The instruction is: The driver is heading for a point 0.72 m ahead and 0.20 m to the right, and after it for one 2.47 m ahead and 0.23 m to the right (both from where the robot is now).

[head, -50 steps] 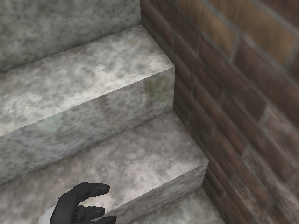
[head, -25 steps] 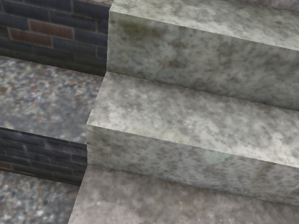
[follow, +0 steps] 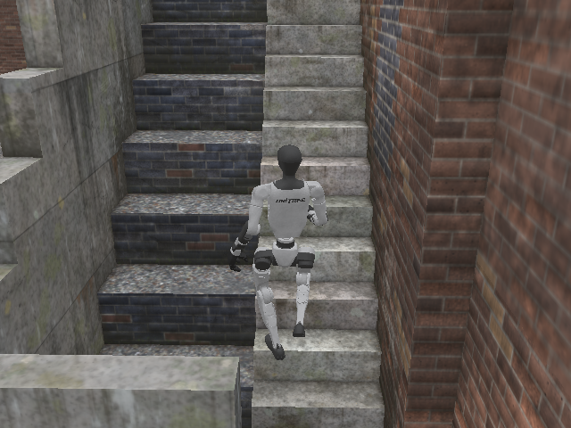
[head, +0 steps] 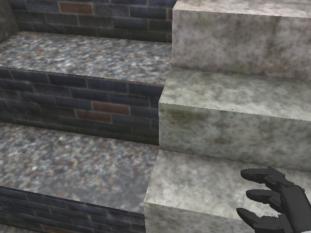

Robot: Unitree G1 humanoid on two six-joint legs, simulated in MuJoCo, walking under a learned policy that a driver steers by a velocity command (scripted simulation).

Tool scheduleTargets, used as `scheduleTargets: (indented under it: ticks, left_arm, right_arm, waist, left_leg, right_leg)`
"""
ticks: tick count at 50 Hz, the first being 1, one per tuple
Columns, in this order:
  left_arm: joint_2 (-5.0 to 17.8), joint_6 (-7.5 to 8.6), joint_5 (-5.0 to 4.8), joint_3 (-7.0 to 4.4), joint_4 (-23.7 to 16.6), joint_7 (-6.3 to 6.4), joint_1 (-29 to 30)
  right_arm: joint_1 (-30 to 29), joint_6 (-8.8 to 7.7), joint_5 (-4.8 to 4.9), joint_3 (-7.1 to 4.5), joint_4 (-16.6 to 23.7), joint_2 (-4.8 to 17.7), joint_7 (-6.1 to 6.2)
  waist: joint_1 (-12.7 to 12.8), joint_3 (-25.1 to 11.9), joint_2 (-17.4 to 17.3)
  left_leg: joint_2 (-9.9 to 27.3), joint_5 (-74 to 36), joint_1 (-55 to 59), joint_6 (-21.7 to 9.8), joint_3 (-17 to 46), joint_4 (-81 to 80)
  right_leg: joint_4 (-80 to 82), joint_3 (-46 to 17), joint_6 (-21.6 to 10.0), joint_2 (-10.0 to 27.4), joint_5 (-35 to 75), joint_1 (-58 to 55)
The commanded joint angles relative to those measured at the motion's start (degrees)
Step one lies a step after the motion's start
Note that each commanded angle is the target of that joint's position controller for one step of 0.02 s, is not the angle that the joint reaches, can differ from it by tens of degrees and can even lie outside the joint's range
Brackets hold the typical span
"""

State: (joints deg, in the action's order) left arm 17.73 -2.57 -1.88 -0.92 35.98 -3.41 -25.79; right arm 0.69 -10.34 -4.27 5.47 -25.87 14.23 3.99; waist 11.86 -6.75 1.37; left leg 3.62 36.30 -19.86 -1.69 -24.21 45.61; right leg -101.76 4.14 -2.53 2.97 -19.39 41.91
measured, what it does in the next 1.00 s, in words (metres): walks backwards, turning right: right foot, then left foot 0.21 m lower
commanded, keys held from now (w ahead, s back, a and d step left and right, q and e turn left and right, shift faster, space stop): w+e+shift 0.46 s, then w+shift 0.24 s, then w+q+shift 0.30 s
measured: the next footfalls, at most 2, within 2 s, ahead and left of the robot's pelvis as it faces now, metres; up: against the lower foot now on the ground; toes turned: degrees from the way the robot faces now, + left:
right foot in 0.26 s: +0.00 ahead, -0.14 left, -0.01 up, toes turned -24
left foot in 0.62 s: -0.16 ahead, -0.01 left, -0.22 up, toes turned -11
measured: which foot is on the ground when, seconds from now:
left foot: down 0.00-0.32, up 0.34-0.60, down 0.62-0.74, up 0.76-0.90, down 0.92-1.00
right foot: up 0.00-0.24, down 0.26-0.48, up 0.50-0.64, down 0.66-0.98, up 1.00-1.00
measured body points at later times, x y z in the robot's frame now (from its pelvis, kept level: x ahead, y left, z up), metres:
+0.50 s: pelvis -0.04 -0.11 +0.01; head -0.03 -0.12 +0.46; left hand -0.16 +0.08 -0.12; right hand +0.30 -0.27 +0.13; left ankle -0.11 +0.00 -0.68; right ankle -0.04 -0.14 -0.68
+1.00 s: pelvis -0.18 -0.14 -0.19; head -0.16 -0.15 +0.26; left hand +0.16 -0.18 -0.16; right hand -0.36 -0.35 -0.32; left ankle -0.12 -0.07 -0.91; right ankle -0.09 -0.29 -0.66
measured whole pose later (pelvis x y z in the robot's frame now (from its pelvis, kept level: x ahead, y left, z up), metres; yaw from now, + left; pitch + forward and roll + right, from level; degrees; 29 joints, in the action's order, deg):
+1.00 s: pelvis -0.18 -0.14 -0.19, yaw -20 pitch +4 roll -1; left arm 4.2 5.1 2.7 6.9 23.2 0.8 8.5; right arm 29.8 -2.1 -2.7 -2.4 -54.4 16.2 -0.3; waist -8.1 -2.1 -1.6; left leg -4.3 18.7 -26.2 -5.4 3.8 39.2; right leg -107.0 3.0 1.3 1.3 -18.8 75.3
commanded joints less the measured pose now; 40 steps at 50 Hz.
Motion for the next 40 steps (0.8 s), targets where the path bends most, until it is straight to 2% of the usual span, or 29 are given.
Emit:
scheduleTargets:
  ticks: [1, 4, 6, 11, 13, 15, 16, 17, 18, 20, 21, 22, 23, 24, 25, 26, 27, 28, 29, 31, 32, 33, 34, 35, 36, 37, 38, 39, 40]
  left_arm:
    - [4.43, -0.13, -0.19, -1.42, -4.34, 0.28, -1.94]
    - [4.27, -0.75, 0.34, -2.04, -4.04, 1.59, -4.68]
    - [4.92, -0.05, 0.64, -2.62, -2.78, 1.97, -5.25]
    - [-0.65, -2.43, 1.17, -1.11, 1.39, 2.50, -13.58]
    - [-2.93, -1.68, 2.13, -0.34, 5.00, 1.90, -17.19]
    - [-0.87, -0.35, 2.78, -1.87, 10.97, 1.41, -23.28]
    - [-0.16, 0.68, 3.75, -2.58, 15.45, 1.24, -27.11]
    - [0.83, 2.45, 4.96, -3.03, 17.60, 0.72, -24.98]
    - [-2.98, 3.58, 5.26, -1.76, 16.77, 0.24, -20.50]
    - [-4.93, 5.70, 4.16, -1.29, 15.83, 1.13, -17.60]
    - [-6.39, 5.85, 2.91, -1.59, 15.62, 1.64, -19.16]
    - [-2.79, 6.03, 3.04, -3.08, 13.92, 2.85, -16.59]
    - [0.25, 6.50, 2.84, -4.66, 11.07, 4.31, -10.05]
    - [-1.38, 6.45, 1.81, -4.57, 7.96, 4.79, -4.63]
    - [-5.30, 5.85, 0.86, -3.80, 5.13, 5.06, 0.53]
    - [-4.88, 5.86, -1.31, -4.30, -1.18, 4.73, 9.52]
    - [-6.36, 5.27, -3.21, -3.46, -5.49, 4.24, 11.56]
    - [-7.80, 5.14, -3.19, -2.79, -6.48, 3.34, 9.17]
    - [-8.10, 4.70, -2.55, -2.05, -6.74, 3.14, 7.87]
    - [-8.16, 5.66, -0.22, -1.43, -5.67, 2.49, 1.29]
    - [-5.83, 5.07, 0.74, -1.00, -6.38, 1.82, -6.30]
    - [-2.83, 4.20, 0.64, -0.32, -3.59, 2.49, -20.32]
    - [1.98, 5.11, 2.55, -0.61, 1.37, 1.93, -24.19]
    - [1.51, 6.25, 2.84, 1.14, 1.46, 2.23, -24.63]
    - [4.43, 8.03, 6.45, 0.48, 8.09, 1.58, -23.07]
    - [7.73, 8.96, 6.84, -0.86, 8.39, 0.83, -17.79]
    - [7.72, 9.43, 6.49, -0.99, 6.27, 0.40, -8.26]
    - [4.77, 10.76, 7.10, 0.61, -0.04, 0.26, 5.93]
    - [2.36, 11.72, 6.07, 1.60, -3.93, 1.08, 17.29]
  right_arm:
    - [-6.33, -0.53, 1.08, -1.28, 4.00, 5.13, -0.47]
    - [-8.86, 0.19, 2.02, -1.78, 2.90, 6.78, 0.14]
    - [-10.69, 0.85, 0.75, -1.70, 2.57, 4.73, -0.73]
    - [-23.56, 0.92, 3.60, -1.76, 3.42, 2.98, -2.13]
    - [-26.62, 1.73, 4.42, -1.36, 4.25, 0.92, -2.82]
    - [-31.64, 3.10, 4.76, -0.78, 7.50, -1.62, -4.55]
    - [-36.21, 4.05, 3.73, -0.75, 10.43, -2.30, -4.77]
    - [-34.69, 4.89, 2.44, -0.41, 13.71, -4.08, -4.83]
    - [-33.71, 6.12, 1.79, -0.49, 15.52, -4.05, -4.95]
    - [-27.42, 6.57, -0.15, -0.53, 15.81, -5.61, -5.32]
    - [-28.77, 6.88, -2.77, -0.33, 15.93, -5.96, -6.48]
    - [-23.59, 6.78, -2.77, -0.80, 13.91, -6.69, -6.91]
    - [-16.58, 6.93, -1.31, -1.95, 11.43, -5.79, -6.10]
    - [-12.74, 7.11, 0.56, -3.63, 8.35, -2.67, -4.97]
    - [-8.52, 7.06, 1.79, -5.51, 5.34, -0.54, -4.63]
    - [-7.36, 7.49, 1.40, -5.20, 1.76, -2.19, -4.09]
    - [-12.98, 7.79, 1.66, -4.38, 0.31, -3.81, -4.38]
    - [-18.65, 8.65, 0.92, -4.41, -0.55, -4.31, -4.74]
    - [-17.47, 10.07, 0.92, -4.59, -2.51, -4.41, -4.60]
    - [-16.71, 11.24, 1.33, -5.63, -6.85, -0.74, -4.16]
    - [-25.25, 9.46, -1.91, -5.78, -3.79, 2.17, -4.51]
    - [-31.39, 6.75, -0.81, -7.72, -5.16, 9.20, -5.49]
    - [-28.91, 7.44, 0.67, -7.74, -1.69, 8.18, -5.89]
    - [-20.24, 7.10, 2.84, -9.02, -3.91, 13.71, -6.71]
    - [-7.98, 8.22, 4.48, -8.35, -2.64, 9.33, -6.07]
    - [-4.95, 7.43, 5.36, -8.10, -3.76, 9.37, -5.85]
    - [-4.84, 6.89, 4.86, -7.25, -2.60, 7.55, -6.49]
    - [1.82, 6.86, 4.40, -8.01, -3.06, 7.99, -6.66]
    - [10.59, 7.19, 3.59, -7.34, -3.70, 6.71, -6.66]
  waist:
    - [1.50, 2.12, -2.97]
    - [3.86, 3.14, -2.71]
    - [3.49, 3.96, -0.85]
    - [7.51, 6.36, -4.71]
    - [7.95, 3.93, -0.05]
    - [9.63, 7.39, 11.23]
    - [10.82, 9.20, 16.39]
    - [6.25, 11.02, 24.60]
    - [2.56, 13.10, 21.01]
    - [-0.14, 9.93, 14.01]
    - [1.70, 9.99, 6.98]
    - [-0.42, 6.43, 3.85]
    - [-5.08, 3.76, 3.89]
    - [-7.78, 2.26, -7.48]
    - [-11.69, 3.54, -23.55]
    - [-11.48, 9.13, -18.47]
    - [-7.20, 13.64, -16.15]
    - [-2.47, 14.63, -14.67]
    - [-0.56, 14.24, -12.16]
    - [2.19, 3.75, -13.88]
    - [8.15, -0.65, -16.63]
    - [15.06, -14.73, -25.87]
    - [10.37, -24.95, -15.74]
    - [10.61, -28.87, -8.87]
    - [3.09, -35.30, 11.84]
    - [1.35, -32.89, 22.34]
    - [-2.42, -34.79, 29.06]
    - [-11.20, -35.98, 14.65]
    - [-19.42, -29.28, 5.82]
  left_leg:
    - [20.09, -12.87, 9.45, -3.49, 18.91, -25.05]
    - [21.39, -16.89, 10.64, -3.85, 15.43, -25.58]
    - [20.48, -17.78, 11.29, -4.43, 12.50, -23.37]
    - [20.80, -23.92, 5.64, -1.48, 3.63, -20.33]
    - [20.88, -25.39, 11.20, -0.95, 2.39, -15.21]
    - [11.79, -27.69, 17.41, 2.45, -3.96, 2.10]
    - [5.94, -26.73, 17.92, 5.18, -6.56, 13.40]
    - [2.17, -2.51, 8.43, 6.04, -4.30, 19.37]
    - [-0.35, 9.16, 6.20, 7.77, -3.06, 21.01]
    - [0.30, 13.76, 6.41, 7.11, 4.31, 17.15]
    - [-2.05, 5.85, 6.30, 5.03, 9.28, 11.37]
    - [-1.71, -1.44, 10.01, 2.68, 11.88, 8.34]
    - [-0.13, -6.54, 13.81, 0.95, 15.85, 5.49]
    - [3.49, -25.32, 20.68, -1.47, 20.95, 0.82]
    - [6.69, -47.33, 27.04, -1.59, 26.32, -13.94]
    - [8.78, -46.79, 27.77, -2.67, 25.51, -19.89]
    - [7.89, -40.13, 20.60, -2.06, 22.28, -32.34]
    - [4.98, -43.14, 15.37, -0.66, 16.92, -39.60]
    - [2.58, -47.75, 11.24, -0.78, 11.55, -41.55]
    - [1.55, -81.39, 7.82, -0.63, 8.38, -32.05]
    - [4.82, -115.38, 10.17, -0.54, 9.47, -28.19]
    - [10.57, -120.61, 23.73, -4.59, 11.37, -16.41]
    - [7.43, -126.10, 32.03, -4.90, 13.62, -11.67]
    - [13.38, -94.28, 23.76, -2.48, 18.79, -6.26]
    - [4.32, -85.42, 12.94, 1.88, 13.66, 7.80]
    - [-1.00, -49.96, -2.76, 3.42, 17.16, 22.51]
    - [-5.63, -14.04, -4.83, 3.45, 20.63, 35.07]
    - [-5.19, -7.87, -7.16, 2.69, 25.26, 42.36]
    - [-2.85, 0.94, -6.93, -0.50, 25.99, 34.16]
  right_leg:
    - [-0.86, -1.44, 0.00, 3.48, -2.16, 6.92]
    - [1.14, -1.80, -0.62, 5.37, -3.02, 6.31]
    - [8.47, -2.46, -0.52, 5.81, -2.30, 5.75]
    - [35.18, -2.68, -3.23, 11.67, -0.20, -7.99]
    - [50.25, -1.00, -6.04, 13.20, 7.92, -10.37]
    - [69.24, 4.04, -6.14, 8.29, 22.77, -10.68]
    - [78.14, 6.65, -5.77, 4.80, 37.47, -13.34]
    - [78.48, 1.96, -6.31, 3.71, 51.51, -19.61]
    - [77.72, -0.77, -5.74, 2.67, 58.41, -15.56]
    - [73.60, -6.45, -3.11, 3.69, 51.83, -13.43]
    - [69.04, -8.55, 1.78, 0.93, 41.87, -12.15]
    - [67.02, -9.11, 5.16, 0.26, 40.35, -12.06]
    - [62.46, -10.14, 5.98, -1.42, 38.73, -9.79]
    - [48.98, -9.28, 4.65, -4.41, 21.95, -1.54]
    - [26.88, -7.03, 3.50, -8.47, -8.01, 12.95]
    - [11.78, -6.41, 2.10, -7.90, -15.46, 26.82]
    - [9.51, -7.29, 0.27, -8.56, -16.24, 26.82]
    - [13.61, -4.80, 0.04, -10.73, -17.14, 22.42]
    - [13.06, -1.39, 0.58, -12.52, -17.63, 18.22]
    - [3.81, 4.18, 1.79, -15.09, -14.22, 8.84]
    - [6.53, 7.82, 4.33, -13.13, -19.22, 3.03]
    - [20.96, 3.61, 3.95, -0.46, -20.81, -4.89]
    - [24.80, 5.48, 3.32, -5.76, -17.30, -11.05]
    - [42.12, -1.50, -2.78, 3.25, 5.82, -28.13]
    - [39.36, -3.87, -7.13, -6.72, 12.43, -45.32]
    - [47.00, -16.19, -14.80, -0.98, 14.26, -52.01]
    - [49.57, -23.89, -17.01, 0.11, 20.69, -46.68]
    - [45.27, -23.04, -12.96, 1.85, 21.64, -40.27]
    - [44.43, -19.98, -6.84, 3.27, 21.63, -25.79]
